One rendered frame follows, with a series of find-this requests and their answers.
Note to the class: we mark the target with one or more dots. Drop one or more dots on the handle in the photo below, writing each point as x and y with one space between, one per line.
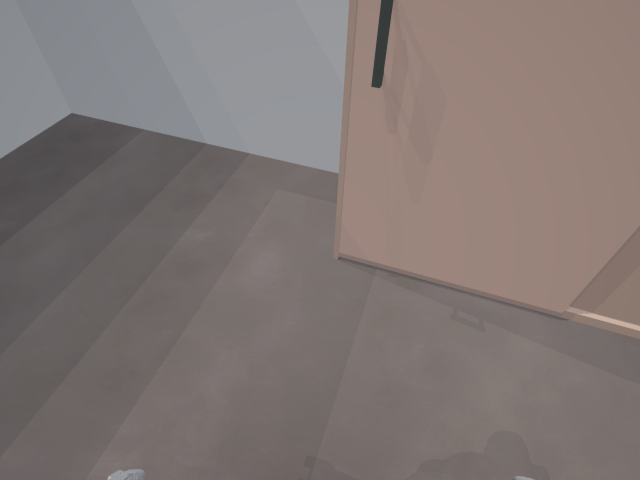
382 41

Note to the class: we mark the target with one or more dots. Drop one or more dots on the wardrobe door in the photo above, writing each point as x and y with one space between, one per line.
615 290
502 150

